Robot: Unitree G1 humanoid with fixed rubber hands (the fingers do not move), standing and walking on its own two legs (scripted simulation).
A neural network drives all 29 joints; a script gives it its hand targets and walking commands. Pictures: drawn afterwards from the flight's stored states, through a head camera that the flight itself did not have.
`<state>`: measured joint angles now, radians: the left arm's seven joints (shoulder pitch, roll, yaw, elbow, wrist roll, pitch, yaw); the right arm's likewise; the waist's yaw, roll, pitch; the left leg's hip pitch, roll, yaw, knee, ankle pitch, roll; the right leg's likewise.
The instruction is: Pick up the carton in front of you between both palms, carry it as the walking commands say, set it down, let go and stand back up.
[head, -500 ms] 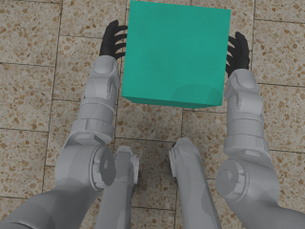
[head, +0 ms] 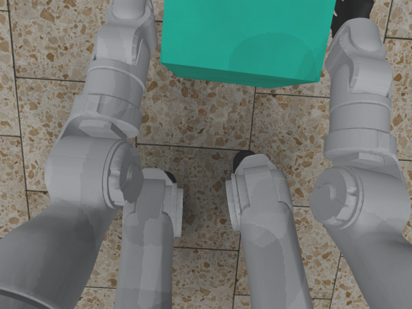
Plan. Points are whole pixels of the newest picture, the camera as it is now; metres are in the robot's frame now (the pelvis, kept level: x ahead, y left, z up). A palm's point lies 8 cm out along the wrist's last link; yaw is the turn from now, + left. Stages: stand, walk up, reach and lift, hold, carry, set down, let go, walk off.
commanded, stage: set down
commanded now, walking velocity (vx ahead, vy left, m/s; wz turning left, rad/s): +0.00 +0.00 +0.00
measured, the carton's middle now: (238, 18) +0.53 -0.12 -0.24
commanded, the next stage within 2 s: none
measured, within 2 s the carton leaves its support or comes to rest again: rests again in 0.66 s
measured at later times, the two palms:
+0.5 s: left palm (140, 2) +0.57 +0.03 -0.20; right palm (333, 30) +0.49 -0.26 -0.20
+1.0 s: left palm (137, 5) +0.57 +0.04 -0.21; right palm (327, 33) +0.49 -0.26 -0.21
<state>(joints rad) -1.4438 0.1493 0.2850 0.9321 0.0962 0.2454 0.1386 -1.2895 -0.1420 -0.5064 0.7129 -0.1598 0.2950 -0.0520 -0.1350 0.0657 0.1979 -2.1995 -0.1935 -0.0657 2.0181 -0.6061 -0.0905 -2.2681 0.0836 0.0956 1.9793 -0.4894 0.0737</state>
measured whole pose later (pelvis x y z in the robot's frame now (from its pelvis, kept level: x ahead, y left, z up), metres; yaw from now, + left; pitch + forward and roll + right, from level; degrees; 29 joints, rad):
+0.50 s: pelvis +0.01 +0.01 -0.03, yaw -1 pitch +42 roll -1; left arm -1.49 0.19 0.17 1.05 0.03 0.21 0.16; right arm -1.30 -0.19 -0.52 0.83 -0.12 0.24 0.01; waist -0.15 0.07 0.28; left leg -2.23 -0.20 -0.06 2.15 -0.65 -0.06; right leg -2.26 0.04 0.06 2.09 -0.55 0.08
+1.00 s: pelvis +0.00 +0.01 -0.04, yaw -1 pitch +38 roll -2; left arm -1.55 0.24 0.19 1.14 0.05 0.17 0.08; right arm -1.36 -0.21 -0.54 0.91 -0.17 0.21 0.07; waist -0.15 0.07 0.37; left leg -2.21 -0.18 -0.05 2.20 -0.65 -0.05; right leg -2.24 0.01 0.04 2.13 -0.55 0.06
